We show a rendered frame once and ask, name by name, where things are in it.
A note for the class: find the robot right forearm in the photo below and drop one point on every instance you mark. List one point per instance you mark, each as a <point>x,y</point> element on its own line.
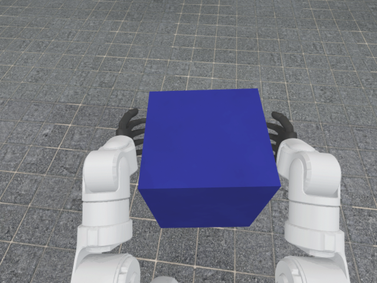
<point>314,200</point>

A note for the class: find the right robot hand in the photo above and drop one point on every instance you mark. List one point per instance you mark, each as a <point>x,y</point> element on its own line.
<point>284,132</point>

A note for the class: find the robot left forearm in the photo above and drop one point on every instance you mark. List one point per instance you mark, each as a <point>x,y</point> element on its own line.
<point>105,195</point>

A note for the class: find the left robot hand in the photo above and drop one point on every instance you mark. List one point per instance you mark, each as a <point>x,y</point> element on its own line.
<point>125,126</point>

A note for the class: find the left robot upper arm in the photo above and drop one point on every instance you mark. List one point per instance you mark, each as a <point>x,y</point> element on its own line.
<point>108,268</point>

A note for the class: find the carton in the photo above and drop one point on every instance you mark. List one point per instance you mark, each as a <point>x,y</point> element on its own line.
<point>207,159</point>

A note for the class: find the right robot upper arm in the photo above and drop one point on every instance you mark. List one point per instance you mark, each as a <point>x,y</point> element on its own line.
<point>302,269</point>

